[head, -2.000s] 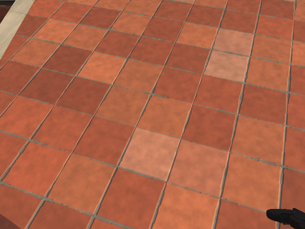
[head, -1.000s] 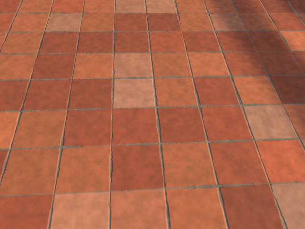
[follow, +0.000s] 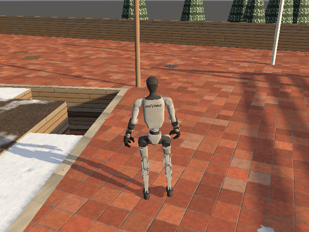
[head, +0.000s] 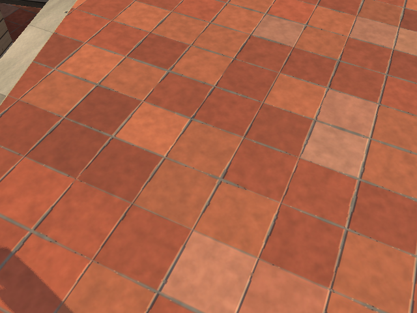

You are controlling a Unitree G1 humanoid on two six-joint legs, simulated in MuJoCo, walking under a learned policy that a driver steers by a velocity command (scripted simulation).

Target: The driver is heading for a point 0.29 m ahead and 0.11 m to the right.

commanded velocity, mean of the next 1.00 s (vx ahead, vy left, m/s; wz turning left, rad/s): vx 0.00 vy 0.00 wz -0.45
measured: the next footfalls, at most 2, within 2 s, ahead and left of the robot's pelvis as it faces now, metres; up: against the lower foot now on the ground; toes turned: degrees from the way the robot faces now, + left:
right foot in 0.26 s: +0.00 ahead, -0.14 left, +0.00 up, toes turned -12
left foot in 0.82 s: +0.12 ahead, +0.05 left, +0.00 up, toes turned -34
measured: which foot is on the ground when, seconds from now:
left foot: down 0.00-0.26, up 0.28-0.80, down 0.82-1.00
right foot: up 0.00-0.24, down 0.26-0.82, up 0.84-1.00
